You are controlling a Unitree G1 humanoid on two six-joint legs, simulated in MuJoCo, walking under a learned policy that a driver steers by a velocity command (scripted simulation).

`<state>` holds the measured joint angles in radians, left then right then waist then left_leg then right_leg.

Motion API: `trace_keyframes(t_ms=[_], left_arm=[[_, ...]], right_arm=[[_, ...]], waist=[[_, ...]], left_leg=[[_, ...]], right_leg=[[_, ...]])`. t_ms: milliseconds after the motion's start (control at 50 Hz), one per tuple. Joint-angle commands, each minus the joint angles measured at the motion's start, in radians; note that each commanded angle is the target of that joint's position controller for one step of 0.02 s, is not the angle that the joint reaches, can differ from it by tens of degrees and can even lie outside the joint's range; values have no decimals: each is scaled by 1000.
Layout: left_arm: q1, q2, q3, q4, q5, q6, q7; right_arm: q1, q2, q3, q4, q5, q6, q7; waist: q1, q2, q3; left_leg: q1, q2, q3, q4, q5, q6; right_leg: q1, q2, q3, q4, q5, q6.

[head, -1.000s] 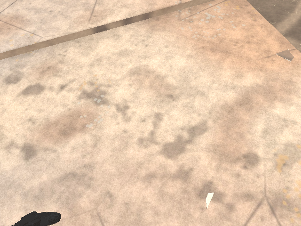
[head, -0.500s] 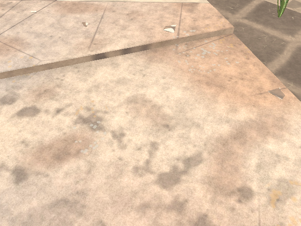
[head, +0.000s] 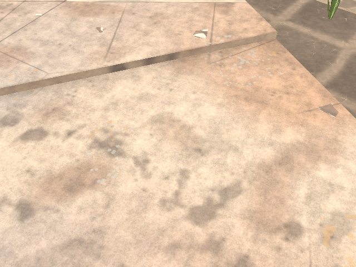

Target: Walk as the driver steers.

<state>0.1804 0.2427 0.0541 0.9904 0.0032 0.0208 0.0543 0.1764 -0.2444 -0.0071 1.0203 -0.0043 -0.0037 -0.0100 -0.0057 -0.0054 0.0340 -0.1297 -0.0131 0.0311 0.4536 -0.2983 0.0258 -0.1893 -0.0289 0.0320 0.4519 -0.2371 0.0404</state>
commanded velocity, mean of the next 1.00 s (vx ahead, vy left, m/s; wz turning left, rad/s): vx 0.03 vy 0.00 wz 0.00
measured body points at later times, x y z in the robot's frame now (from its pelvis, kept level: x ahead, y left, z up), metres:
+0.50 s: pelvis +0.00 +0.01 +0.00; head +0.01 +0.01 +0.45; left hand +0.03 +0.26 -0.15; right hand +0.03 -0.25 -0.15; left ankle -0.03 +0.10 -0.74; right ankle +0.00 -0.15 -0.74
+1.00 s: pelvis +0.03 -0.02 -0.01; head +0.04 -0.04 +0.44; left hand +0.06 +0.23 -0.15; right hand +0.03 -0.27 -0.16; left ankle -0.03 +0.10 -0.74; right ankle +0.02 -0.12 -0.74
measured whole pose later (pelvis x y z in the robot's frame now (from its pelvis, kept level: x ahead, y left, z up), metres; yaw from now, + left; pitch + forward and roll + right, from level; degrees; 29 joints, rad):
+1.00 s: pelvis +0.03 -0.02 -0.01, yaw +0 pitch +0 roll +0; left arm 0.23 0.19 0.02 1.13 0.00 -0.03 0.03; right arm 0.31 -0.22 -0.02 1.06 0.00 -0.01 -0.04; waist -0.02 0.03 0.01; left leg -0.12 0.00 0.01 0.48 -0.35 -0.01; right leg -0.24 0.00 -0.04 0.54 -0.29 -0.02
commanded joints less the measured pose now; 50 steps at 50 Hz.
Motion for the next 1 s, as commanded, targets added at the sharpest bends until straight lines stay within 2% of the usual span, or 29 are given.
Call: trace_keyframes(t_ms=[20, 340, 720, 740, 760, 780, 800, 820, 840, 860, 880, 900, 920, 940, 960, 980, 1000], left_arm=[[4, 111, 19, -10, -1, -9, 4], [20, 94, 4, 90, -3, -13, 6], [67, 70, -10, 141, -5, -14, 8], [92, 57, -11, 153, -9, -12, 9], [82, 62, -7, 145, -19, -14, 8], [13, 59, -8, 111, -13, -23, 6], [-28, 33, -16, 85, -8, -38, 1], [-28, 21, -18, 81, -12, -52, -5], [-2, 20, -17, 87, -13, -61, -12], [37, 14, -19, 98, -13, -67, -18], [86, 3, -22, 117, -10, -71, -23], [120, 12, -18, 138, 1, -70, -24], [155, 71, -5, 146, 11, -61, -22], [152, 108, -4, 136, -3, -51, -17], [119, 70, -21, 135, -7, -49, -21], [78, 45, -27, 123, -11, -51, -25], [66, 67, -20, 120, -11, -53, -28]], right_arm=[[12, -114, -20, -23, 0, -8, -6], [78, -97, -15, 17, 1, -4, -15], [150, -67, -14, 32, 3, -4, -18], [184, -78, -21, 45, 8, 0, -23], [208, -129, -39, 43, 24, 3, -27], [216, -153, -47, 33, 27, 2, -29], [202, -168, -54, 23, 20, -7, -33], [173, -138, -47, 12, 3, -19, -35], [148, -107, -40, 5, -5, -29, -34], [116, -93, -37, -4, 3, -31, -32], [69, -83, -32, -14, 15, -27, -30], [83, -82, -30, -5, 26, -24, -25], [134, -96, -35, 7, 25, -24, -22], [204, -57, -26, 14, -2, -23, -27], [231, 8, -8, 21, -7, -13, -35], [221, -12, -12, 24, -2, -6, -39], [210, -50, -19, 26, 4, -2, -43]], waist=[[1, 14, -27], [2, 10, -6], [4, 8, 10], [-4, 29, -35], [-20, 80, -7], [-43, 130, 78], [-48, 172, 134], [-32, 159, 160], [-11, 146, 146], [16, 125, 113], [52, 94, 80], [64, 59, 50], [42, -9, 12], [-10, -123, -26], [-23, -177, -41], [-25, -129, -1], [-16, -88, 10]], left_leg=[[-59, 62, -63, -95, 238, 14], [-63, 52, -63, -110, 205, 17], [-67, 46, -62, -112, 201, 19], [-41, 37, -65, -133, -48, 37], [-48, 80, -144, -179, -388, 83], [-79, 183, -285, -266, -527, 136], [-134, 281, -408, -317, -496, 192], [-136, 310, -424, -316, -328, 216], [-98, 307, -385, -276, -143, 214], [-80, 276, -314, -222, 3, 189], [-112, 218, -219, -160, 122, 145], [-146, 156, -146, -100, 232, 97], [-164, 99, -90, -24, 284, 47], [-184, 16, -21, 11, 107, -2], [-108, 27, -27, -17, 15, -33], [-83, 34, -38, -31, 63, -46], [-91, 32, -35, -28, 129, -46]], right_leg=[[57, -16, 14, -36, 219, -25], [32, -13, 0, -53, 178, -19], [12, -12, -7, -56, 160, -17], [10, 30, -59, -6, -26, -21], [-76, 71, -110, 98, -244, -28], [-207, 69, -117, 202, -243, -32], [-244, 19, -68, 296, -194, -47], [-281, -16, -25, 353, -210, -55], [-299, -40, -5, 352, -240, -61], [-252, -50, -10, 262, -243, -67], [-123, -35, -38, 92, -156, -70], [13, -1, -57, -56, 70, -62], [110, -34, 4, -64, 286, -58], [141, -86, 73, -43, 433, -91], [67, -150, 134, -50, 395, -163], [43, -124, 127, -49, 388, -166], [59, -91, 92, -33, 431, -146]])
Next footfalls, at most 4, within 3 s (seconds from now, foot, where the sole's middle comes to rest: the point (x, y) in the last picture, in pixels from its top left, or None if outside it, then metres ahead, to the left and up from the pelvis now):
2.10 left None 0.06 0.13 -0.78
2.54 right None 0.48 -0.09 -0.78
2.98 left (165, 191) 0.85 0.08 -0.78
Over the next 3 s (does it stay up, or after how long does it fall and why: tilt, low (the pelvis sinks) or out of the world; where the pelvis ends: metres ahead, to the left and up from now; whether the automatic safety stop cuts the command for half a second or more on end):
stays up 0.65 0.00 -0.03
